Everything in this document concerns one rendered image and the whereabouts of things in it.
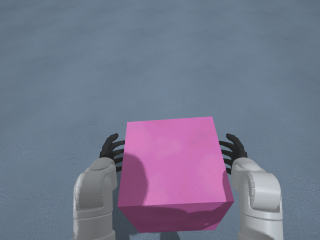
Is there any right robot hand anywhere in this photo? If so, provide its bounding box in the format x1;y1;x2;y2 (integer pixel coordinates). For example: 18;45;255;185
219;133;248;175

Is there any left robot forearm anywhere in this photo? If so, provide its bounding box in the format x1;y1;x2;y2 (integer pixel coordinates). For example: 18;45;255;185
70;157;118;240

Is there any left robot hand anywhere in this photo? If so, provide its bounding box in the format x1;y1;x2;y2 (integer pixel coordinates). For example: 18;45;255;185
99;133;125;172

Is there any carton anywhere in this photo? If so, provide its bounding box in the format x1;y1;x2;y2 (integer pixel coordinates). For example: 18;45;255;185
117;116;234;233

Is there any right robot forearm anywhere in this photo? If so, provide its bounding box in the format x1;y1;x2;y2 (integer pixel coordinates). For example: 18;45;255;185
231;157;284;240

